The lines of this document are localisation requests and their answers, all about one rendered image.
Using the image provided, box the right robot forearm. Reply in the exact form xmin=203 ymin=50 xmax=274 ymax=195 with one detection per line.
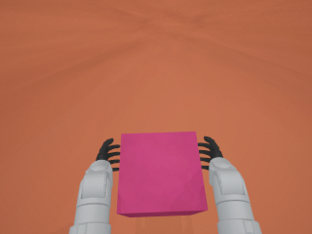
xmin=209 ymin=157 xmax=262 ymax=234

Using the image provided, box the robot left hand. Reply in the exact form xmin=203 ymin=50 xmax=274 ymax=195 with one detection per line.
xmin=96 ymin=138 xmax=121 ymax=172

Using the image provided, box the carton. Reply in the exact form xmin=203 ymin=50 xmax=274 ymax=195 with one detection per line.
xmin=116 ymin=131 xmax=208 ymax=217

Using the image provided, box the left robot forearm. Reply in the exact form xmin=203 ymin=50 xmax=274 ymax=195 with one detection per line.
xmin=68 ymin=160 xmax=113 ymax=234

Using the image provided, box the robot right hand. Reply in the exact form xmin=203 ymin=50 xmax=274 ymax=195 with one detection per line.
xmin=198 ymin=136 xmax=223 ymax=170

